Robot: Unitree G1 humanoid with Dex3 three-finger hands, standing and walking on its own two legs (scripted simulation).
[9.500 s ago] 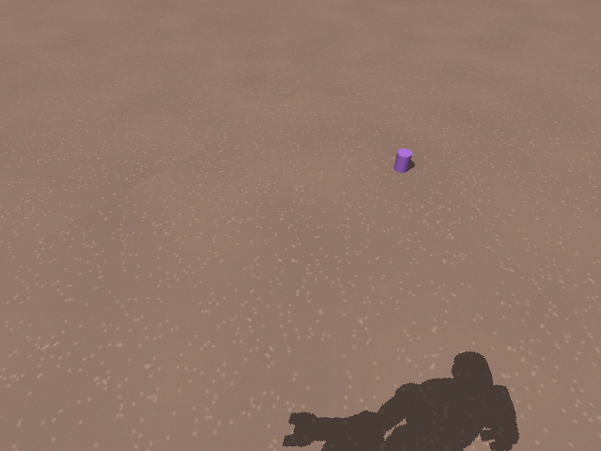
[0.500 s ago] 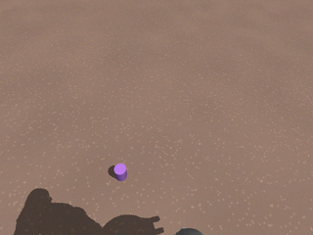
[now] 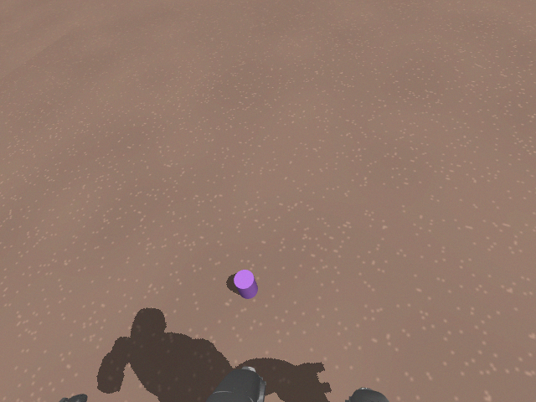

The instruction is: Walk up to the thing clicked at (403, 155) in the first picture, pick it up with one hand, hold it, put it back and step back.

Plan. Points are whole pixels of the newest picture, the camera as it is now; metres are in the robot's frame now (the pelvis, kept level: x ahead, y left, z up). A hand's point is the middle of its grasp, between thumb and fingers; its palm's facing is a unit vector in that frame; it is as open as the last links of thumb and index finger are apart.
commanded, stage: walk up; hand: left
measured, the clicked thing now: (246, 284) +0.56 +0.21 -0.69
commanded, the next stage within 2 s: stand in 0.08 s
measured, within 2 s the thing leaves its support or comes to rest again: neither
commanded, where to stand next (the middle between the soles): +0.17 +0.00 m, yaw -2 degrees
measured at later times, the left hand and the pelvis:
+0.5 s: hand out of the picture +0.05 +0.25 -0.13, palm faces -0.02 -0.94 -0.34, open 7.4 cm; pelvis -0.01 +0.00 +0.02, yaw +1 degrees
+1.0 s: hand out of the picture +0.10 +0.27 -0.12, palm faces -0.01 -0.94 -0.34, open 7.4 cm; pelvis +0.00 +0.01 +0.03, yaw +0 degrees
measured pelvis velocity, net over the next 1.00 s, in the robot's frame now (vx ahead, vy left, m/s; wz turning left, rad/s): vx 0.00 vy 0.01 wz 0.00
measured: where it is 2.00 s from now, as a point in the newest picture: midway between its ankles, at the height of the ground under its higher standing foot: outside the picture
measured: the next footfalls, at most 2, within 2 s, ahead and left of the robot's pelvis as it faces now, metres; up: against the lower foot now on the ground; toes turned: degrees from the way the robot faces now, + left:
left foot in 0.06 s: +0.07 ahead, +0.16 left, +0.00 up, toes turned -3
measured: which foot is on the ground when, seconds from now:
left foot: up 0.00-0.04, down 0.06-1.00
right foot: down 0.00-1.00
